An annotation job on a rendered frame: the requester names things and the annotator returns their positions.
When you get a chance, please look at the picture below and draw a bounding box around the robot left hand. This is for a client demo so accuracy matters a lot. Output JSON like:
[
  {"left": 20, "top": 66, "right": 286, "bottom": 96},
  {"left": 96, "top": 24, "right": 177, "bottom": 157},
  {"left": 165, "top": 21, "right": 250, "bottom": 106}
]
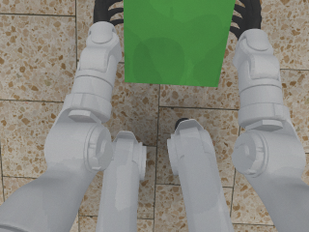
[{"left": 93, "top": 0, "right": 124, "bottom": 26}]

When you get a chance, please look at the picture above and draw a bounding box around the robot right thigh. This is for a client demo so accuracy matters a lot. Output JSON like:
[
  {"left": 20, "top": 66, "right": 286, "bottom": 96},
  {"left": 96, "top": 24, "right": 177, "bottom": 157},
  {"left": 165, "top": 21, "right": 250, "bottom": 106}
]
[{"left": 166, "top": 127, "right": 235, "bottom": 232}]

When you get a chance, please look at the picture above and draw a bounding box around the right robot forearm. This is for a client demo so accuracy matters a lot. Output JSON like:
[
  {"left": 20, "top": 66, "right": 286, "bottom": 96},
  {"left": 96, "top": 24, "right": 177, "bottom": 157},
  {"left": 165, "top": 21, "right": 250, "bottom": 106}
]
[{"left": 232, "top": 28, "right": 306, "bottom": 157}]

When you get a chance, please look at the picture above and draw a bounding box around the robot right hand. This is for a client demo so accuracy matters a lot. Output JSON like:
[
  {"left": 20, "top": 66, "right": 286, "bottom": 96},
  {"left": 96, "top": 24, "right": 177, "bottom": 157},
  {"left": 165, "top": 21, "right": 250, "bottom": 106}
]
[{"left": 229, "top": 0, "right": 263, "bottom": 40}]

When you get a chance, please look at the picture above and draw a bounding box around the robot right upper arm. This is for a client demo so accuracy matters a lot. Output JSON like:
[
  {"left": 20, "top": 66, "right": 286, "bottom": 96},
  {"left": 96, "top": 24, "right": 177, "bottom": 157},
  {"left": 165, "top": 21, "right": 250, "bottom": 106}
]
[{"left": 231, "top": 130, "right": 309, "bottom": 232}]

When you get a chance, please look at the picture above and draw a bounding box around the carton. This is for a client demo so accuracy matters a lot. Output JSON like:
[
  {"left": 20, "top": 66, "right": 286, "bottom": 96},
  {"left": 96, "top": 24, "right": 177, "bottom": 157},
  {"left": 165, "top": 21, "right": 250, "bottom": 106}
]
[{"left": 124, "top": 0, "right": 236, "bottom": 87}]

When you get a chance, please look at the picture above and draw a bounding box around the robot left upper arm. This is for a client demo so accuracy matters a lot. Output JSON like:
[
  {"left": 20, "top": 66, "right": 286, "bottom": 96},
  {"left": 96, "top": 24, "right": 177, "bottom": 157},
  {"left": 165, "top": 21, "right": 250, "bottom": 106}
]
[{"left": 0, "top": 122, "right": 114, "bottom": 232}]

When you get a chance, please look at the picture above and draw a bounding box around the left robot forearm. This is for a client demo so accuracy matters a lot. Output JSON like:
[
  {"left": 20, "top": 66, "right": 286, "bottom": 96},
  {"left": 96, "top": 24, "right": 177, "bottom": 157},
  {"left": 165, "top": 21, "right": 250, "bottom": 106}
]
[{"left": 43, "top": 21, "right": 123, "bottom": 156}]

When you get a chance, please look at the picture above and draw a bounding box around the left robot shin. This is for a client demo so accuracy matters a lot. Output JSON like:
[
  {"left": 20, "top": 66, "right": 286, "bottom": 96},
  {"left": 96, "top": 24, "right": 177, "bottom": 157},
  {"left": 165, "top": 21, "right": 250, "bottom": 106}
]
[{"left": 111, "top": 130, "right": 138, "bottom": 160}]

